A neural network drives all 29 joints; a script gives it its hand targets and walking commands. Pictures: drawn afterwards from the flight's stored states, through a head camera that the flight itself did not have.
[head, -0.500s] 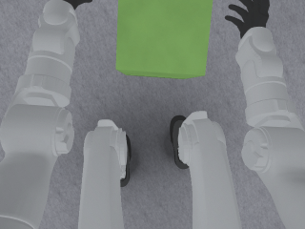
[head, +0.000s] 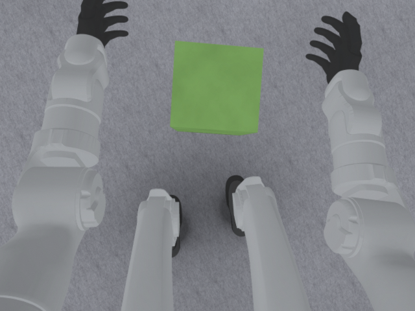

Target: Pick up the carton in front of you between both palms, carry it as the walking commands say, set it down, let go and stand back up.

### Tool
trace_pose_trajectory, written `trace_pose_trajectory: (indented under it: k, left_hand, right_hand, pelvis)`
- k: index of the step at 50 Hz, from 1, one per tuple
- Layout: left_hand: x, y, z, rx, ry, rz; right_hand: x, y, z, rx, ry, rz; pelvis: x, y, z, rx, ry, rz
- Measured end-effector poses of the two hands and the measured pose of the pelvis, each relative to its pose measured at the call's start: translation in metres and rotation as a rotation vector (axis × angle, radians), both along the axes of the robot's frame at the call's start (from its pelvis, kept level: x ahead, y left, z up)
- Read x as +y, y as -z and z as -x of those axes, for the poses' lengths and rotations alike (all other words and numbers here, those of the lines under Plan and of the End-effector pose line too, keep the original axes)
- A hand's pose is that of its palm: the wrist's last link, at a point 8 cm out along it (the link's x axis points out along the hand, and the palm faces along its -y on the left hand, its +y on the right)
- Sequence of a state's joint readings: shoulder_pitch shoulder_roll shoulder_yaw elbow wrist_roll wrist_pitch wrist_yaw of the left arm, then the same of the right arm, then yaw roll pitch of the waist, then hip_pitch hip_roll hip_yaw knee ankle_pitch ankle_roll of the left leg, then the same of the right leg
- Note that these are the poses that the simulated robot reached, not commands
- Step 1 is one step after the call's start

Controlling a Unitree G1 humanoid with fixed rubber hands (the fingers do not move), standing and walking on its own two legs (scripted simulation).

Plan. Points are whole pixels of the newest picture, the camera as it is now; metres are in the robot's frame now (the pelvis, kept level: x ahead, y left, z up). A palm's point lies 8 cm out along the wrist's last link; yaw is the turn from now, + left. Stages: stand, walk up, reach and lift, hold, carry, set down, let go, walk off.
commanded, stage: set down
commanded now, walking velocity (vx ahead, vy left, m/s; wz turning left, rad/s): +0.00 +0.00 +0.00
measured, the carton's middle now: (213, 96) +0.50 -0.06 -0.42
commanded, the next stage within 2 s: let go in 0.22 s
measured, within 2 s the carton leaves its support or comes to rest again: neither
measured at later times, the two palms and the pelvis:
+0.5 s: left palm (38, 57) +0.48 +0.17 +0.02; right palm (405, 81) +0.42 -0.24 +0.02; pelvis +0.04 -0.01 +0.13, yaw +1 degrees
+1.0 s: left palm out of the picture +0.33 +0.21 +0.13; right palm out of the picture +0.28 -0.25 +0.15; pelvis +0.10 -0.01 +0.22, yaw -1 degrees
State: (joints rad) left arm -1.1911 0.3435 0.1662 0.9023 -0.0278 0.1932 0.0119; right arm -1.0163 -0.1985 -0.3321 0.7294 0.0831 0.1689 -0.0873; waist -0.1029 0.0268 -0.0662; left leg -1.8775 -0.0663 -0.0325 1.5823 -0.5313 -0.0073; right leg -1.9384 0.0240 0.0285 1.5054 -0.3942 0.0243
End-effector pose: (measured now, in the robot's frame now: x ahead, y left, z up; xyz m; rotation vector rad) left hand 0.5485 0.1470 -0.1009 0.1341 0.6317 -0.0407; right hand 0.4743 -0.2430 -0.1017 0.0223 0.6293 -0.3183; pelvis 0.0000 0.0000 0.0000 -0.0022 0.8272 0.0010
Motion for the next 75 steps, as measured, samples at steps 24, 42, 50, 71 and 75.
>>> trace_pose_trajectory:
  k: [24, 42, 50, 71, 75]
  left_hand:
    - [0.016, -0.117, 0.062, 0.059, -0.063, -0.088]
    - [0.040, -0.202, 0.171, 0.105, -0.075, -0.087]
    - [0.061, -0.234, 0.223, 0.119, -0.075, -0.082]
    - [0.090, -0.264, 0.280, 0.155, -0.091, -0.080]
    - [0.087, -0.260, 0.281, 0.150, -0.103, -0.085]
  right_hand:
    - [0.000, -0.116, 0.044, 0.103, -0.182, 0.068]
    - [-0.015, -0.214, 0.150, 0.171, -0.244, 0.069]
    - [-0.004, -0.249, 0.198, 0.181, -0.236, 0.070]
    - [0.018, -0.262, 0.206, 0.188, -0.285, 0.073]
    - [0.010, -0.264, 0.208, 0.210, -0.261, 0.105]
  pelvis:
    - [-0.010, -0.126, -0.037, -0.103, -0.005, -0.017]
    - [-0.020, -0.197, -0.089, -0.440, 0.006, -0.010]
    - [-0.012, -0.219, -0.104, -0.620, 0.008, 0.005]
    - [0.007, -0.227, -0.106, -0.901, 0.002, 0.015]
    - [0.004, -0.225, -0.106, -0.906, 0.008, 0.017]
